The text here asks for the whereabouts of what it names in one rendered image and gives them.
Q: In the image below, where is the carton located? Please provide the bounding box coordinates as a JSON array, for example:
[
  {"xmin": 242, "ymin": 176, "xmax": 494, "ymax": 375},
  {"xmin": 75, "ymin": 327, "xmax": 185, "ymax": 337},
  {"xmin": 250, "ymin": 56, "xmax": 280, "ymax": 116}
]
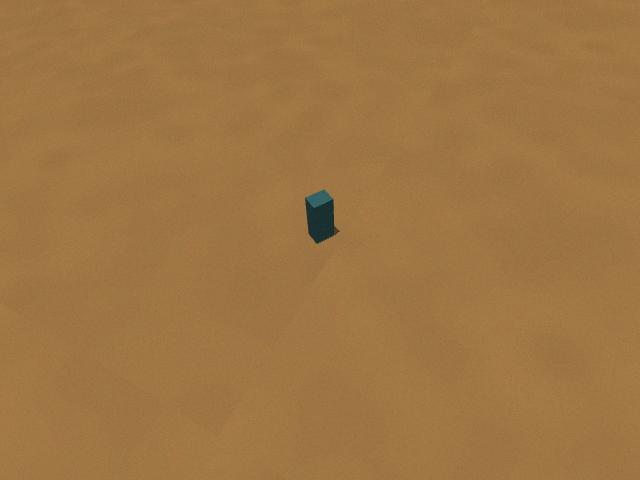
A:
[{"xmin": 305, "ymin": 190, "xmax": 334, "ymax": 244}]

